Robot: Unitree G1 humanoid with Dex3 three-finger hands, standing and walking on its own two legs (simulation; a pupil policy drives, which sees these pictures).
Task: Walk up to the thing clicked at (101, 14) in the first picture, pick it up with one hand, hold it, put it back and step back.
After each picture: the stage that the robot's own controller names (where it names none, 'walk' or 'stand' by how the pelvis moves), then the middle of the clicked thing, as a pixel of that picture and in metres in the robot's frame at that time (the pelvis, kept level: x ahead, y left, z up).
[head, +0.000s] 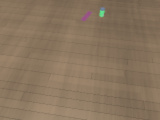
stand; (102, 12) +2.06 -0.33 -0.72
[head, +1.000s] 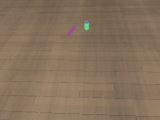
walk; (86, 25) +1.96 +0.05 -0.70
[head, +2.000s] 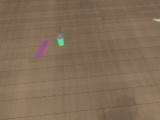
walk; (60, 40) +1.38 +0.27 -0.71
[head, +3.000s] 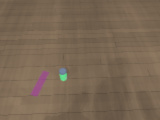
walk; (63, 74) +0.87 +0.21 -0.71
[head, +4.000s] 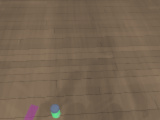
walk; (55, 111) +0.51 +0.20 -0.70
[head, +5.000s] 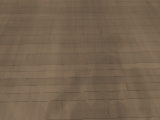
stand; out of the picture +0.35 +0.17 -0.71
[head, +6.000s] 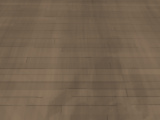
stand; out of the picture +0.33 +0.16 -0.72
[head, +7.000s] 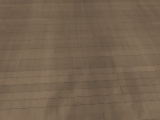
stand; out of the picture +0.33 +0.18 -0.73
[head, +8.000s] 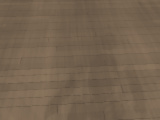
stand; out of the picture +0.33 +0.18 -0.73
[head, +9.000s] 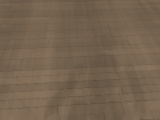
stand; out of the picture +0.32 +0.19 -0.73
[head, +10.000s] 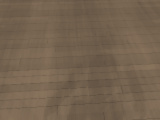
go down; out of the picture +0.32 +0.19 -0.73
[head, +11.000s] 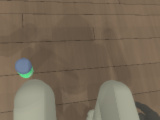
go down; (24, 68) +0.40 +0.22 -0.33
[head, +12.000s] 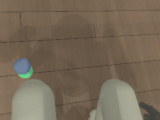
approach; (23, 68) +0.39 +0.23 -0.31
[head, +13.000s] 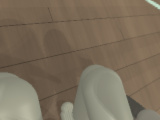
close in; out of the picture +0.38 +0.27 -0.22
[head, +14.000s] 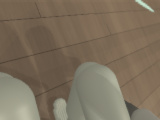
close; out of the picture +0.38 +0.27 -0.22
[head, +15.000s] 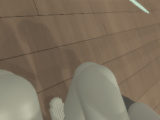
lift; out of the picture +0.35 +0.26 -0.23
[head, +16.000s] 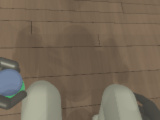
lift; (11, 85) +0.29 +0.24 -0.06
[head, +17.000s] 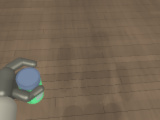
hold; (31, 86) +0.33 +0.17 +0.05
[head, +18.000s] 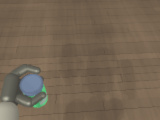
hold; (35, 91) +0.32 +0.17 +0.01
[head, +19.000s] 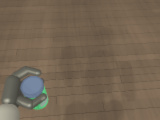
crouch; (35, 93) +0.32 +0.17 +0.01
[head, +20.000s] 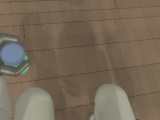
crouch; (16, 59) +0.41 +0.20 -0.09
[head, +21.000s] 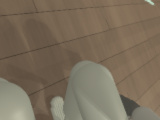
lower; out of the picture +0.39 +0.30 -0.22
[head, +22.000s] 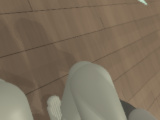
lower; out of the picture +0.40 +0.29 -0.23
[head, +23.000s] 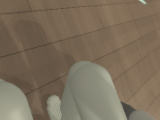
lower; out of the picture +0.40 +0.29 -0.23
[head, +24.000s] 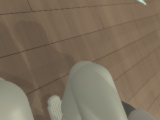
lower; out of the picture +0.39 +0.29 -0.22
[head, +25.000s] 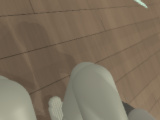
open; out of the picture +0.38 +0.28 -0.23
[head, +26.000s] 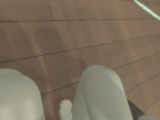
stand; out of the picture +0.38 +0.26 -0.23
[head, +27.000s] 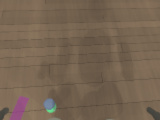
stand; (50, 105) +0.37 +0.18 -0.56
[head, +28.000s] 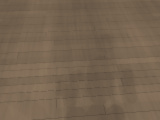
stand; out of the picture +0.36 +0.17 -0.66
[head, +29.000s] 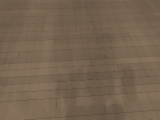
stand; out of the picture +0.35 +0.17 -0.67
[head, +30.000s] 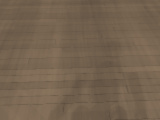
stand; out of the picture +0.37 +0.15 -0.72
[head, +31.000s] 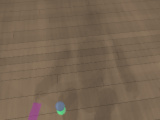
walk; (60, 108) +0.44 +0.15 -0.70
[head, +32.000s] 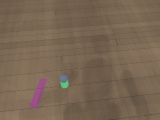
walk; (64, 81) +0.71 +0.15 -0.70
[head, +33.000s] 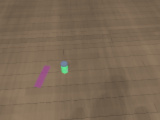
stand; (64, 67) +1.02 +0.22 -0.70
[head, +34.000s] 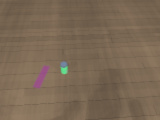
stand; (64, 67) +0.99 +0.17 -0.72
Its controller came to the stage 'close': yes
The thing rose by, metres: 0.71
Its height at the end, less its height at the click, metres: +0.00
